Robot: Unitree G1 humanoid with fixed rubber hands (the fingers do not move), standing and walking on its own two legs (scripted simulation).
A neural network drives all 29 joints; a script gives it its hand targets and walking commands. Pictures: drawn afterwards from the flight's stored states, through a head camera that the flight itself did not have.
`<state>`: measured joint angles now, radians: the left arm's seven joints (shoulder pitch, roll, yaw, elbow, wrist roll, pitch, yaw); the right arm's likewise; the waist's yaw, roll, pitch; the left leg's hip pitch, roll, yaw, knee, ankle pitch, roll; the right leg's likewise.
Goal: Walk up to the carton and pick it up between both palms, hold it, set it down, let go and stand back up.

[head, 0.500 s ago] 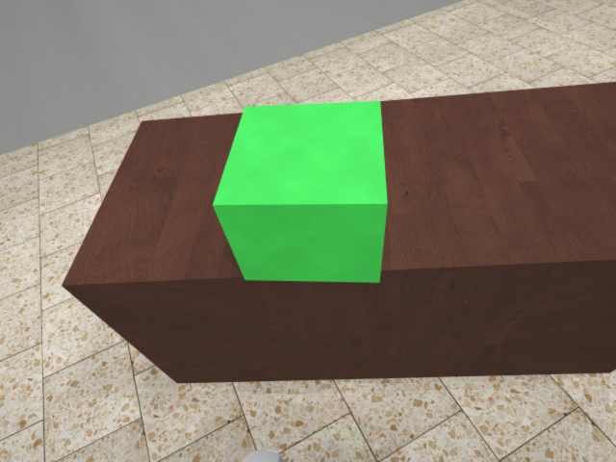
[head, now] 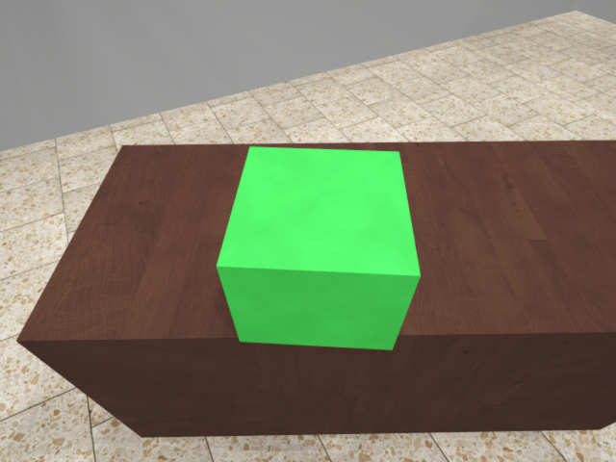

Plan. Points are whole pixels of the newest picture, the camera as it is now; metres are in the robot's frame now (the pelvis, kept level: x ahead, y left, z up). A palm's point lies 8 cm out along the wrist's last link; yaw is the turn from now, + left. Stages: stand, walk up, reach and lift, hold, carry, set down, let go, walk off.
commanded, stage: walk up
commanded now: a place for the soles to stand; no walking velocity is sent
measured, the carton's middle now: (319, 246) +0.47 +0.01 -0.02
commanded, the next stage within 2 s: none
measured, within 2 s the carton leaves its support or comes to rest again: neither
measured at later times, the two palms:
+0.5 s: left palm out of the picture +0.10 +0.27 -0.08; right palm out of the picture +0.06 -0.34 -0.13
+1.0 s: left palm out of the picture +0.03 +0.31 -0.10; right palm out of the picture +0.04 -0.31 -0.12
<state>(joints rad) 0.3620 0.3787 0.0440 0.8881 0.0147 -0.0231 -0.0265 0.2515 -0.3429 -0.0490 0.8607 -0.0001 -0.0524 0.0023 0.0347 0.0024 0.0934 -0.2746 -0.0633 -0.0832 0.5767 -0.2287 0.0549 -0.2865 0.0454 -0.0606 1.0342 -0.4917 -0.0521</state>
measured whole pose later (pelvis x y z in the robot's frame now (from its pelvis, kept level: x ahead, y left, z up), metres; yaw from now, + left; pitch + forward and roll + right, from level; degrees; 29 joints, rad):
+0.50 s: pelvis +0.01 -0.04 +0.00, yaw +1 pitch -3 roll +3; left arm 0.18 0.35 0.04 0.88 0.02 -0.03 -0.01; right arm 0.26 -0.39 -0.05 0.93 0.00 0.01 -0.01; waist 0.00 0.03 0.11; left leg -0.33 -0.06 -0.09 0.91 -0.47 0.01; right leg -0.35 -0.06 -0.07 0.61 -0.21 -0.06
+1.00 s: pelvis -0.02 +0.00 +0.00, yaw +2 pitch -1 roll +0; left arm 0.20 0.38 0.04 0.97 0.01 0.00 -0.01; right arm 0.22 -0.36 -0.05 0.99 0.00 -0.01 0.00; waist 0.00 0.02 0.08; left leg -0.33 -0.05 -0.09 0.57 -0.23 0.02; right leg -0.28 -0.03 -0.07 0.57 -0.25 -0.01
